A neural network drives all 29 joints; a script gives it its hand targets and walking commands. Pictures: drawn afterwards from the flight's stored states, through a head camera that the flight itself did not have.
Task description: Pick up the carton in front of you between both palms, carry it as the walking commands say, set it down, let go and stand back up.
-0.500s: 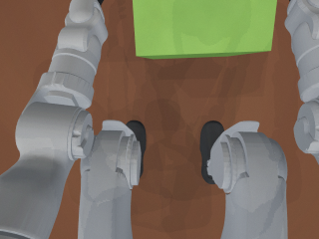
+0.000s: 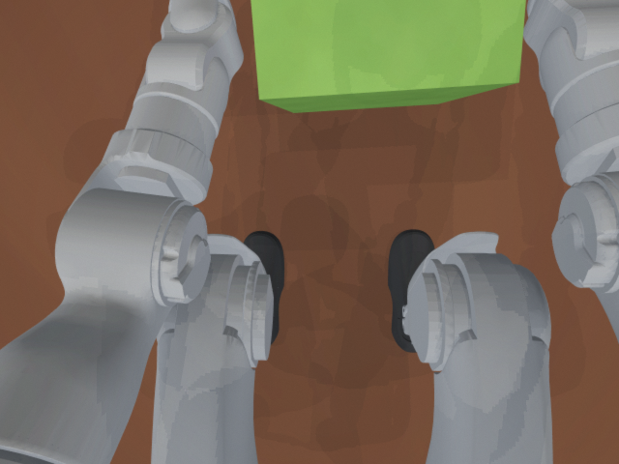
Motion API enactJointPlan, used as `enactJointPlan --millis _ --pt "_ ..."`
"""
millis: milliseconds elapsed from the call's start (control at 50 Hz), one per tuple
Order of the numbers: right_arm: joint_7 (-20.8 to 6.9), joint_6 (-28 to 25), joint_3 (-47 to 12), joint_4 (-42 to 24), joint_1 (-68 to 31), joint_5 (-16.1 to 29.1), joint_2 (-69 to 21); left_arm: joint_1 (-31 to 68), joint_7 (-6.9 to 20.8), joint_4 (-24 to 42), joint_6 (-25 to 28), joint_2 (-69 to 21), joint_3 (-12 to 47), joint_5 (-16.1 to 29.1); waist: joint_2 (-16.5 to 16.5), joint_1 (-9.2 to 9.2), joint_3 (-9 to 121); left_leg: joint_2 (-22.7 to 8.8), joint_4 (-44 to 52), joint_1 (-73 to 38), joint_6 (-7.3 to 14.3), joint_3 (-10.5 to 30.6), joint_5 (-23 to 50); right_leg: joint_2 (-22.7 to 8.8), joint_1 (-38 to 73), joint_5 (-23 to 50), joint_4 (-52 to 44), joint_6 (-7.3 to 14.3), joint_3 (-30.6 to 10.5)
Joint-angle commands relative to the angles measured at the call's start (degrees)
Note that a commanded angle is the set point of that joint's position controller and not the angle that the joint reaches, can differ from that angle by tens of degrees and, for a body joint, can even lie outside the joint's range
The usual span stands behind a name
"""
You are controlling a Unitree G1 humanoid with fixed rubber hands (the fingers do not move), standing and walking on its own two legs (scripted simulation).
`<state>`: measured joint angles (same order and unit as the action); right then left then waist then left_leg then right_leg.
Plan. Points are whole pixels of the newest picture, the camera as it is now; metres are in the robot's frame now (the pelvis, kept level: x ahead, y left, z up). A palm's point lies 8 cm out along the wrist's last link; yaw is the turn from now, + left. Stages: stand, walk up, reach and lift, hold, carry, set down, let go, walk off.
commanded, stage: reach and lift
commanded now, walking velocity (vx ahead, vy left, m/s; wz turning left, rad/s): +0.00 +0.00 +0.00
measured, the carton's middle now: (370, 5) +0.55 -0.05 -0.25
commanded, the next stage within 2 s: none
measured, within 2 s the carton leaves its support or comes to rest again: leaves its support in 0.20 s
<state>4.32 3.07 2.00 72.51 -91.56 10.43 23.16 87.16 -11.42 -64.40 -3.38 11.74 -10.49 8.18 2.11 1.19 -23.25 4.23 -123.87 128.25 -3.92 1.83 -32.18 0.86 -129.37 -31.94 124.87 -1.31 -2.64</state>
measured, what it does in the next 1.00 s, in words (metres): rises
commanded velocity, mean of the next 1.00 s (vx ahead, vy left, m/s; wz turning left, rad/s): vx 0.00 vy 0.00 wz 0.00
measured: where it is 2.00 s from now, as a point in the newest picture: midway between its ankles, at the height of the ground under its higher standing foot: (334, 309)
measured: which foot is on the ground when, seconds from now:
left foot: down 0.00-1.00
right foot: down 0.00-1.00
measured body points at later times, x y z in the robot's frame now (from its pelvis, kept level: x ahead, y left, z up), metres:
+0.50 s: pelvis +0.00 +0.00 +0.03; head +0.30 -0.04 +0.37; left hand +0.54 +0.10 -0.05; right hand +0.53 -0.20 -0.06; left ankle +0.12 +0.13 -0.34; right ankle +0.11 -0.13 -0.34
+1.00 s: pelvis +0.02 +0.01 +0.16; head +0.26 -0.03 +0.54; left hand +0.51 +0.11 +0.10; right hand +0.49 -0.19 +0.09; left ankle +0.12 +0.13 -0.34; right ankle +0.11 -0.13 -0.34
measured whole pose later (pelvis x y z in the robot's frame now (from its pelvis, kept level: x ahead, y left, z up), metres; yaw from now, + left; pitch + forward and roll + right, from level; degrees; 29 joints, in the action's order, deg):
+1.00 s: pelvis +0.02 +0.01 +0.16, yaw -3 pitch +41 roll +1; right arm 1.1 22.6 22.7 38.5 -55.0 -11.4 1.9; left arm 53.2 -5.2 -35.0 -20.6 -4.3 -27.4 -10.7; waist 2.1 0.5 10.8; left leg 7.0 -94.1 106.3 -4.0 5.5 -29.2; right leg 5.6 -107.6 -27.4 93.8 -3.5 -5.9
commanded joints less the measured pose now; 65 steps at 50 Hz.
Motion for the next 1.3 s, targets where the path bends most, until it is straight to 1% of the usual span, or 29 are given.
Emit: enactJointPlan --millis 0,20,60,120,160,200,260,300,340,380,420,460,500,520,540,580,660,740,880,940,1020,1140,1280 --pt "-13.6 2.3 -6.6 -11.0 -26.0 -1.9 -45.9 28.2 13.8 9.0 -2.3 -43.1 8.4 -3.3 -2.0 1.11 63.1 4.3 5.9 -29.5 1.6 -6.7 13.2 3.9 28.8 14.2 -9.1 0.4 4.5" --pt "-15.1 3.1 -5.6 -12.0 -25.0 -2.5 -48.9 28.3 15.3 10.1 -3.3 -45.9 8.1 -4.2 -1.4 1.27 62.7 4.5 5.6 -28.9 1.8 -7.0 13.3 4.1 27.5 14.2 -8.9 0.6 4.9" --pt "-17.0 4.4 -4.3 -13.9 -23.7 -3.6 -52.5 28.3 17.3 12.6 -4.7 -49.9 7.9 -4.9 -0.6 1.77 62.5 4.8 5.5 -26.9 2.0 -7.4 13.9 4.5 26.4 15.0 -8.8 1.0 5.4" --pt "-18.1 5.3 -6.2 -19.4 -24.2 -2.3 -56.4 26.9 18.2 15.1 -5.6 -55.1 9.5 -3.4 -0.3 2.22 68.8 5.0 4.8 -29.4 2.6 -7.6 18.4 4.9 27.8 19.0 -8.3 1.1 6.1" --pt "-17.9 5.6 -8.7 -23.9 -24.8 -0.8 -59.1 27.0 18.2 17.1 -5.9 -58.4 11.8 -1.4 -0.9 2.75 76.1 5.1 4.2 -31.7 2.6 -7.8 22.7 5.0 32.4 24.2 -7.9 1.0 6.2" --pt "-17.3 6.1 -11.4 -29.5 -25.8 0.6 -61.7 27.0 17.8 19.9 -6.5 -61.7 14.9 0.9 -1.6 3.13 86.1 5.4 4.2 -34.3 2.3 -8.0 26.3 5.2 39.4 29.8 -7.8 0.8 6.3" --pt "-16.3 7.7 -14.3 -37.1 -25.4 1.1 -65.5 27.6 17.2 25.2 -7.9 -65.3 19.0 3.1 -2.8 3.99 101.4 5.9 5.4 -35.7 1.6 -8.4 29.2 5.6 51.3 37.4 -8.1 0.4 6.6" --pt "-15.1 9.2 -15.6 -40.4 -23.4 0.6 -68.5 27.8 16.3 30.0 -8.7 -66.8 21.6 3.1 -3.9 4.07 108.5 6.3 7.0 -36.6 1.2 -8.8 29.4 6.2 54.9 38.9 -9.3 -0.1 7.3" --pt "-14.4 11.0 -15.9 -41.8 -20.3 -0.7 -70.8 27.0 15.9 33.4 -9.8 -67.1 22.6 1.8 -4.7 3.6 110.3 6.8 9.1 -37.3 1.2 -9.0 27.0 6.9 55.2 36.2 -11.5 -0.5 7.9" --pt "-14.5 12.8 -15.1 -39.3 -16.7 -2.4 -72.9 24.6 16.1 32.6 -11.2 -67.2 21.2 -0.5 -4.7 2.64 104.3 7.1 12.0 -36.0 1.4 -9.1 21.6 7.3 50.1 29.5 -14.5 -0.8 8.3" --pt "-15.2 14.4 -12.1 -33.9 -13.2 -4.8 -74.6 21.3 16.7 28.0 -12.7 -67.7 17.2 -3.9 -4.3 1.47 93.5 7.0 15.4 -32.3 1.7 -9.0 14.0 7.5 43.1 20.3 -17.9 -0.7 8.4" --pt "-16.3 15.5 -7.4 -28.1 -11.2 -8.5 -75.3 18.9 17.5 22.6 -14.0 -67.7 11.7 -8.2 -4.1 0.18 83.6 6.7 18.7 -29.1 2.0 -8.6 7.7 7.5 37.4 12.0 -21.3 -0.4 8.2" --pt "-16.9 16.2 -3.6 -25.1 -11.1 -11.6 -75.3 18.0 18.0 19.7 -14.8 -67.8 7.9 -11.2 -4.1 -0.33 79.9 6.7 21.5 -28.8 2.3 -8.2 5.1 7.5 35.6 7.8 -24.1 -0.1 8.1" --pt "-17.2 16.3 -1.9 -24.4 -11.2 -12.8 -75.0 18.1 18.3 19.0 -15.0 -67.6 6.4 -12.3 -4.1 -0.23 79.3 6.7 22.7 -29.0 2.5 -8.0 4.6 7.5 35.4 7.0 -25.3 0.0 8.0" --pt "-17.3 16.3 -0.7 -23.9 -11.4 -13.7 -75.0 18.1 18.5 18.5 -15.1 -67.9 5.6 -13.0 -3.9 -0.25 79.4 6.8 23.8 -29.5 2.5 -7.9 4.4 7.6 35.9 6.7 -26.3 0.1 7.9" --pt "-17.5 16.2 1.3 -23.6 -11.5 -15.3 -74.8 18.4 18.9 18.1 -15.1 -68.1 4.4 -14.0 -3.5 0.3 80.3 6.8 25.8 -30.6 2.5 -7.7 4.2 7.6 37.3 6.7 -28.1 0.3 7.9" --pt "-17.7 16.5 2.5 -24.1 -10.9 -16.6 -75.6 17.9 19.6 18.6 -15.5 -69.7 4.6 -14.3 -2.6 1.16 84.1 6.9 29.5 -34.1 2.1 -7.6 4.4 7.8 41.6 7.0 -31.5 0.5 8.0" --pt "-18.1 17.3 0.3 -26.2 -9.2 -16.1 -78.1 15.9 20.4 20.3 -16.4 -72.3 7.0 -13.6 -2.2 1.33 89.1 7.1 32.6 -38.7 1.8 -7.8 6.2 7.9 47.4 9.1 -34.5 0.3 8.0" --pt "-18.1 18.2 -7.5 -32.5 -3.7 -12.5 -83.1 9.3 21.3 24.9 -17.3 -76.1 14.4 -10.4 -2.9 0.86 94.9 7.0 37.2 -47.2 1.3 -7.3 12.4 8.3 57.4 16.6 -38.8 -0.5 7.6" --pt "-17.9 18.2 -10.1 -34.1 -0.5 -11.5 -84.4 5.6 21.5 26.0 -17.4 -77.1 16.9 -9.4 -3.3 0.58 93.8 6.9 39.6 -50.1 1.3 -6.6 13.8 8.4 60.5 18.0 -41.0 -0.8 7.2" --pt "-17.4 17.8 -11.8 -34.9 4.1 -11.1 -85.5 0.6 21.5 26.2 -17.1 -78.0 18.8 -8.9 -3.3 0.41 90.6 6.9 43.2 -53.8 1.2 -5.6 14.6 8.5 64.1 18.8 -44.5 -0.8 6.5" --pt "-16.8 16.7 -12.1 -34.3 11.1 -11.9 -86.2 -6.7 21.3 25.3 -16.1 -78.8 19.5 -9.4 -2.7 0.36 84.0 6.7 49.6 -59.8 1.3 -4.0 14.9 8.5 69.5 18.9 -50.6 -0.5 5.1" --pt "-16.5 15.4 -11.5 -33.9 19.1 -13.5 -87.1 -15.1 21.2 24.8 -14.8 -79.2 19.4 -11.0 -2.2 0.08 76.8 6.0 57.9 -68.0 1.9 -1.9 15.8 8.0 77.2 19.8 -58.6 0.0 3.0"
